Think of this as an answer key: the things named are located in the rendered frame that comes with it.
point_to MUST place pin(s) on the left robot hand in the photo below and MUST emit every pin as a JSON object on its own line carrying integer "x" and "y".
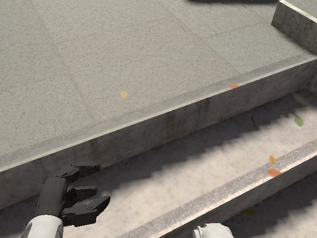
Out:
{"x": 56, "y": 199}

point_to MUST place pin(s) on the right robot thigh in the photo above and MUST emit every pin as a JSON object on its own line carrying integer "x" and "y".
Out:
{"x": 212, "y": 230}

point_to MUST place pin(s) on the left robot forearm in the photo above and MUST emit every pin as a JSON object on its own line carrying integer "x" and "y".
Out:
{"x": 44, "y": 226}

